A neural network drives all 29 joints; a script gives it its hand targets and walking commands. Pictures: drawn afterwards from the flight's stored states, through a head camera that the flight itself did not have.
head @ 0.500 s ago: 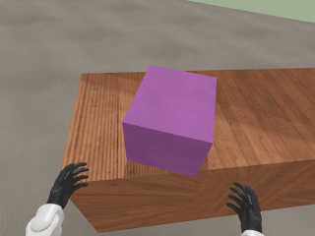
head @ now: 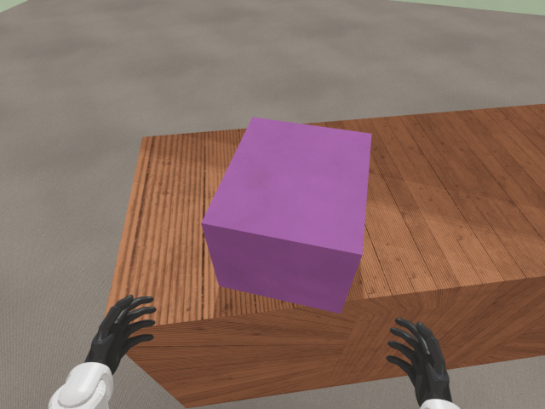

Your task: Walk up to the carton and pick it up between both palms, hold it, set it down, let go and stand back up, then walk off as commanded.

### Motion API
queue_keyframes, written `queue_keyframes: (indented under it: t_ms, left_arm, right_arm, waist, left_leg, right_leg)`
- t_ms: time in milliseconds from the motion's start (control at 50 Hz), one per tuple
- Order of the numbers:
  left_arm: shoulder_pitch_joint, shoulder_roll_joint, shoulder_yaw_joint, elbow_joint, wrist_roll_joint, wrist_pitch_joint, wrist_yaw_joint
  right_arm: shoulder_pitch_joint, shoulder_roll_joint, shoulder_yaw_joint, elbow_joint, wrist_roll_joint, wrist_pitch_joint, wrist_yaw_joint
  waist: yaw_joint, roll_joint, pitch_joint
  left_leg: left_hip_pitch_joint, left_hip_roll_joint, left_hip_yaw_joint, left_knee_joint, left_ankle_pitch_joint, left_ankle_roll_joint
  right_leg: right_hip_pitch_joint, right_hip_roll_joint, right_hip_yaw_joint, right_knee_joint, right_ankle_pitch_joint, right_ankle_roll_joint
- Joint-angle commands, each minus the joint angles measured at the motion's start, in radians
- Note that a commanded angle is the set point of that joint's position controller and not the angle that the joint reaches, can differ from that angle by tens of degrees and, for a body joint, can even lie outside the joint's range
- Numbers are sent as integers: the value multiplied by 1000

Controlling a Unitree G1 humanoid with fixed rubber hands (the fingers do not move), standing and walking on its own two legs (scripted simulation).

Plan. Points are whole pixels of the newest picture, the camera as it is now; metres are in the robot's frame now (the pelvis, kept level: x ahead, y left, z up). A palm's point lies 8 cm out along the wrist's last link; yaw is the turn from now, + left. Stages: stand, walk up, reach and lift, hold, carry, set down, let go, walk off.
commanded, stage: set down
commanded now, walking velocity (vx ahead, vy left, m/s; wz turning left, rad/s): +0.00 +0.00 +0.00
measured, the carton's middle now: (294, 210) +0.44 -0.04 +0.01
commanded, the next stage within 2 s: let go in 0.98 s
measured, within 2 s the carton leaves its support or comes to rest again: neither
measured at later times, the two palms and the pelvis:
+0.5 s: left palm (112, 351) +0.22 +0.23 -0.01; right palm (432, 392) +0.16 -0.21 -0.06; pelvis +0.01 -0.01 +0.00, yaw +0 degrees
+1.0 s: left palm (114, 350) +0.22 +0.23 -0.01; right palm (437, 395) +0.16 -0.23 -0.08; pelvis +0.01 -0.01 +0.00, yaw +0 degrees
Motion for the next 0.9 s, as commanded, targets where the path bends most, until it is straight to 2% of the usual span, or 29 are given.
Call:
queue_keyframes:
  t_ms: [0,80,140,160,180,200,220,260,280,300,320,360,380,400,440,460,500,520,560,580,660,680,700,720,760,800,820,840,880]
  left_arm:
    - [8,46,-44,-110,82,-27,-31]
    - [52,-10,-45,-8,130,13,-15]
    - [73,-22,-62,38,134,40,-12]
    - [42,-13,-53,-10,126,47,-8]
    - [62,-72,-71,69,154,66,-7]
    - [61,14,-33,-30,106,28,-28]
    - [84,-50,-56,82,149,70,-14]
    - [120,-85,-69,61,162,82,-2]
    - [70,-119,-75,123,207,116,13]
    - [91,-47,-35,63,150,80,-7]
    - [112,-42,-34,74,145,77,-19]
    - [90,-72,-43,112,168,101,-22]
    - [73,-12,7,50,150,57,-40]
    - [102,-78,-18,157,185,101,-23]
    - [71,-54,-11,149,195,101,-22]
    - [67,-113,-25,239,228,139,-9]
    - [67,-54,-14,163,192,99,-21]
    - [76,-84,-13,224,216,126,-7]
    - [59,-58,-1,160,185,111,-13]
    - [71,-84,-6,178,204,113,2]
    - [46,-101,-23,245,218,153,6]
    - [41,-86,-1,193,207,130,-1]
    - [33,-110,-31,280,215,152,1]
    - [69,-77,12,226,215,130,-3]
    - [38,-124,-21,271,243,166,8]
    - [57,-95,-4,239,215,138,-5]
    - [41,-113,-14,238,232,138,14]
    - [32,-87,-7,205,210,129,7]
    - [42,-138,-26,295,258,167,16]
  right_arm:
    - [-105,-73,14,-122,-114,-92,6]
    - [-103,-127,17,-19,-144,-77,43]
    - [-103,-126,4,49,-149,-72,46]
    - [-129,-131,-2,13,-155,-76,50]
    - [-127,-153,-2,83,-158,-63,68]
    - [-84,-74,11,-83,-150,-103,30]
    - [-126,-153,1,52,-149,-83,54]
    - [-113,-169,0,65,-159,-84,73]
    - [-158,-231,-3,160,-174,-62,94]
    - [-111,-123,14,25,-147,-92,68]
    - [-81,-129,22,30,-152,-106,56]
    - [-127,-194,8,119,-153,-87,70]
    - [-97,-114,20,11,-168,-117,42]
    - [-148,-165,17,134,-172,-88,71]
    - [-150,-170,21,146,-169,-86,76]
    - [-182,-229,-1,282,-193,-62,101]
    - [-159,-169,0,152,-186,-97,78]
    - [-177,-243,-34,243,-177,-91,94]
    - [-174,-202,-18,191,-174,-112,84]
    - [-198,-223,-49,228,-175,-119,98]
    - [-243,-248,-37,327,-170,-98,115]
    - [-207,-213,-32,235,-177,-118,105]
    - [-238,-245,-33,282,-200,-102,110]
    - [-187,-208,-33,198,-180,-113,102]
    - [-246,-258,-34,321,-193,-104,121]
    - [-210,-229,-32,231,-184,-128,100]
    - [-245,-268,-57,304,-186,-128,121]
    - [-226,-237,-43,250,-180,-132,115]
    - [-246,-269,-20,384,-185,-102,135]
  waist:
    - [66,8,-130]
    - [93,43,-77]
    - [73,16,-55]
    - [85,29,-86]
    - [82,51,-28]
    - [86,-68,-107]
    - [74,5,-56]
    - [80,2,-85]
    - [86,52,-50]
    - [100,-40,-83]
    - [64,-90,-111]
    - [52,-63,-87]
    - [68,-112,-116]
    - [60,-54,-27]
    - [72,-54,-29]
    - [71,-30,10]
    - [57,-90,-51]
    - [59,-48,-41]
    - [59,-70,-95]
    - [58,-12,-97]
    - [58,-20,-17]
    - [66,-54,-69]
    - [37,-70,-59]
    - [63,-69,-31]
    - [58,-41,-13]
    - [55,-121,-52]
    - [59,-58,-35]
    - [48,-96,-88]
    - [54,-24,-6]
  left_leg:
    - [266,-20,-39,-128,58,-63]
    - [285,-20,-48,-143,58,-75]
    - [280,-22,-29,-148,72,-75]
    - [281,-20,-40,-140,62,-80]
    - [279,-24,-39,-148,73,-84]
    - [270,-25,-30,-124,86,-51]
    - [276,-22,-35,-150,117,-75]
    - [292,-23,-22,-137,152,-90]
    - [309,-25,-25,-153,131,-104]
    - [280,-40,5,-120,161,-71]
    - [306,-45,14,-115,214,-61]
    - [329,-51,21,-117,232,-77]
    - [298,-70,40,-102,177,-44]
    - [297,-57,29,-134,176,-54]
    - [294,-57,21,-125,165,-52]
    - [308,-48,15,-141,153,-66]
    - [278,-54,22,-124,120,-51]
    - [301,-35,-4,-132,169,-51]
    - [308,-49,19,-108,194,-52]
    - [320,-33,-11,-122,189,-61]
    - [293,-40,5,-141,138,-55]
    - [287,-41,11,-127,133,-55]
    - [293,-45,15,-131,109,-54]
    - [267,-47,21,-128,134,-46]
    - [284,-38,4,-135,113,-57]
    - [298,-55,11,-128,141,-30]
    - [302,-34,-10,-137,151,-50]
    - [297,-39,-1,-128,146,-44]
    - [312,-39,-3,-146,169,-55]
  right_leg:
    - [-89,36,-27,-119,79,-54]
    - [-119,52,-55,-120,19,-65]
    - [-109,55,-62,-118,52,-62]
    - [-103,51,-57,-133,49,-66]
    - [-126,57,-73,-140,40,-70]
    - [-79,32,-38,-139,100,-53]
    - [-112,55,-69,-127,97,-60]
    - [-95,64,-73,-130,95,-65]
    - [-140,80,-84,-137,32,-76]
    - [-80,48,-57,-145,115,-64]
    - [-79,54,-60,-139,182,-52]
    - [-126,68,-74,-140,160,-48]
    - [-70,44,-51,-151,150,-37]
    - [-113,56,-69,-160,120,-55]
    - [-120,58,-72,-155,97,-52]
    - [-150,68,-91,-163,56,-64]
    - [-88,57,-65,-150,72,-58]
    - [-116,69,-82,-130,93,-66]
    - [-92,67,-67,-119,119,-57]
    - [-102,75,-74,-110,96,-69]
    - [-131,74,-89,-127,43,-66]
    - [-95,66,-81,-121,67,-62]
    - [-125,73,-85,-125,36,-68]
    - [-102,64,-83,-122,84,-55]
    - [-134,80,-93,-126,23,-70]
    - [-96,63,-80,-126,90,-48]
    - [-117,79,-90,-102,76,-61]
    - [-95,72,-88,-106,85,-58]
    - [-143,80,-98,-133,50,-71]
